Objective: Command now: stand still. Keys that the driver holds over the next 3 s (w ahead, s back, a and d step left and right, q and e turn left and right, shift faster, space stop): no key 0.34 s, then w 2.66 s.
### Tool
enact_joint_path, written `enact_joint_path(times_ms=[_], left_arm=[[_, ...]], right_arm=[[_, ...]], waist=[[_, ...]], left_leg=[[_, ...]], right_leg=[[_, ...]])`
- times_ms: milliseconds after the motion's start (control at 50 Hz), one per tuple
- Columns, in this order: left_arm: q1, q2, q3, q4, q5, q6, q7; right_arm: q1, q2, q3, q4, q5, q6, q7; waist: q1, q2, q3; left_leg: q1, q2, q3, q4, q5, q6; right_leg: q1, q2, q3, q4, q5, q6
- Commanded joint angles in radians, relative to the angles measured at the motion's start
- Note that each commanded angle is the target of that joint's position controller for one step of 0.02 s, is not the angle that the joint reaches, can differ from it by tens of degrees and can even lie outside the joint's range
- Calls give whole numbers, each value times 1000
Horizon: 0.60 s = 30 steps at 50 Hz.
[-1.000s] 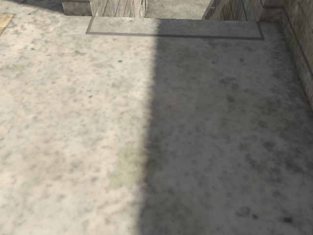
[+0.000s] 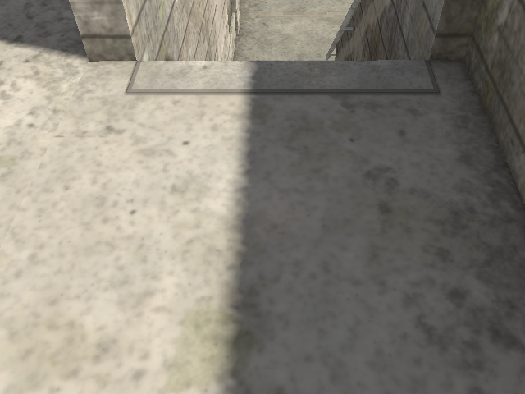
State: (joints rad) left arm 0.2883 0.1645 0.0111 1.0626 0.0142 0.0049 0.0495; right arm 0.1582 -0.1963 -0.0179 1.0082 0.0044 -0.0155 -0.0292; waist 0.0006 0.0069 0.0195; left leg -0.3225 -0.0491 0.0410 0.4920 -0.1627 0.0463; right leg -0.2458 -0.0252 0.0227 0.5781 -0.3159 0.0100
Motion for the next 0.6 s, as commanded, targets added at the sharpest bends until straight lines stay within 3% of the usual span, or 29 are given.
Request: enact_joint_path(times_ms=[20, 100, 200, 340, 360, 380, 400, 440, 480, 500, 540, 580, 600], left_arm=[[60, 99, 21, 4, -2, -29, 1], [74, 81, 22, 8, -12, -59, -10], [110, 76, 20, 17, -12, -53, -15], [122, 68, 17, 20, -14, -43, -18], [146, 63, 17, 32, -15, -41, -18], [156, 82, 25, 36, -21, -37, -17], [161, 113, 35, 31, -27, -36, -16], [184, 177, 57, 18, -41, -53, -14], [187, 177, 63, 11, -30, -82, -14], [192, 165, 62, 10, -26, -93, -18], [171, 154, 61, -3, -35, -95, -25], [133, 174, 64, -18, -41, -84, -33], [114, 183, 65, -24, -42, -78, -36]], right_arm=[[14, -78, -17, -27, -6, -10, -13], [46, -72, -15, 3, -6, -15, -8], [60, -70, -12, 27, 1, -13, -4], [79, -71, -12, 54, 4, 0, -9], [96, -60, -10, 67, 4, 3, -9], [99, -60, -13, 74, 8, 5, -9], [84, -63, -16, 71, 12, 3, -8], [-9, -56, -13, 24, 19, -25, 0], [-82, -59, -13, -14, 27, -62, 14], [-96, -71, -17, -26, 31, -75, 21], [-106, -85, -23, -36, 38, -93, 35], [-72, -65, -25, -19, 37, -96, 47], [6, -60, -31, 14, 36, -93, 50]], waist=[[-17, -108, 85], [-12, -51, 29], [0, -20, -3], [0, -10, 2], [2, -18, -20], [6, -44, -1], [15, -85, 41], [48, -159, 158], [60, -146, 218], [58, -133, 209], [46, -101, 168], [14, -104, 129], [-25, -105, 102]], left_leg=[[87, 63, -77, -91, -163, 4], [122, 64, -73, -49, 2, 18], [139, 70, -76, -25, 126, 16], [156, 74, -80, -8, 186, 10], [164, 57, -61, 1, 93, 10], [133, 23, -25, 41, -76, 10], [57, -7, 7, 97, -236, 10], [-169, 15, 19, 234, -280, 25], [-338, 87, -39, 363, -303, 46], [-406, 115, -60, 396, -334, 52], [-382, 138, -51, 297, -309, 54], [-153, 88, 28, 158, -195, 41], [26, 44, 74, 102, -91, 32]], right_leg=[[-164, -24, 46, -248, -182, -51], [-88, -22, 40, -223, -22, -48], [-26, -9, 20, -192, 130, -52], [0, -4, 9, -182, 238, -54], [15, 1, 6, -196, 140, -61], [10, -5, 27, -217, -21, -86], [5, -43, 91, -258, -209, -128], [44, -232, 342, -390, -437, -238], [117, -334, 451, -420, -278, -292], [189, -346, 440, -405, -157, -291], [248, -299, 329, -381, -27, -242], [131, -217, 199, -360, 3, -199], [28, -178, 142, -322, 27, -182]])
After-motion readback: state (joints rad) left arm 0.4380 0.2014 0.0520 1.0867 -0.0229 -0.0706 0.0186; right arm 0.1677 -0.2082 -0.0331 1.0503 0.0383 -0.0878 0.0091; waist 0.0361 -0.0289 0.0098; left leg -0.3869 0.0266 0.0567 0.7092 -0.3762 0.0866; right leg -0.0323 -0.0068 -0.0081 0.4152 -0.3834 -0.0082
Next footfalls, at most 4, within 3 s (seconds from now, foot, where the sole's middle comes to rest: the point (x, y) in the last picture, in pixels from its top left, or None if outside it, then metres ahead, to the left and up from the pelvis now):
0.64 left None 0.18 0.12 -0.77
1.18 right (317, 374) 0.56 -0.09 -0.77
1.76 left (225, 274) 0.87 0.16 -0.77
2.32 right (297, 192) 1.19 -0.06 -0.77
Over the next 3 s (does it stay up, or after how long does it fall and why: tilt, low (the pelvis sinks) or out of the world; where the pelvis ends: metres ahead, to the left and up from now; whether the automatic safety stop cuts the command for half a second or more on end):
stays up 1.38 0.09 0.00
